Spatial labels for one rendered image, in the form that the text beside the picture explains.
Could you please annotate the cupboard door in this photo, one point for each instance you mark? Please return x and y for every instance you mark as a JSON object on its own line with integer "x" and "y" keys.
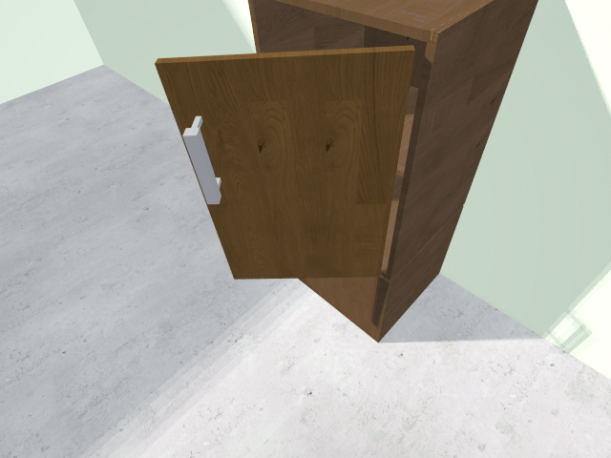
{"x": 306, "y": 145}

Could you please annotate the handle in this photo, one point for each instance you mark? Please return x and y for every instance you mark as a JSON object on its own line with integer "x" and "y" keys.
{"x": 194, "y": 142}

